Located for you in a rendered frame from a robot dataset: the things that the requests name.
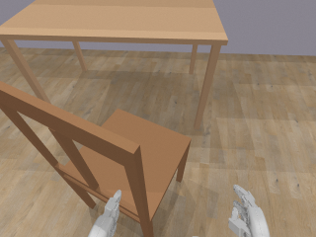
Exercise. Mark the table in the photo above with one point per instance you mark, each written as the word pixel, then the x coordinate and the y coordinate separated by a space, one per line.
pixel 193 22

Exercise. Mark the right robot hand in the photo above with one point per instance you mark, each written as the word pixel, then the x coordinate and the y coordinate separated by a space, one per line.
pixel 253 222

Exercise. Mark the chair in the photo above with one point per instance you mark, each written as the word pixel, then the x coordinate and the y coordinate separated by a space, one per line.
pixel 127 153

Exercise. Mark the left robot hand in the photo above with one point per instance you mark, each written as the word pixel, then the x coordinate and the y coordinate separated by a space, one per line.
pixel 106 224

